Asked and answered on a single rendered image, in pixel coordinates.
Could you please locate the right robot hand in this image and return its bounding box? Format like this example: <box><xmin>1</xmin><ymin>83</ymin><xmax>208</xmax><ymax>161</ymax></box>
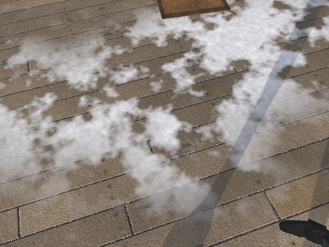
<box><xmin>279</xmin><ymin>219</ymin><xmax>329</xmax><ymax>247</ymax></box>

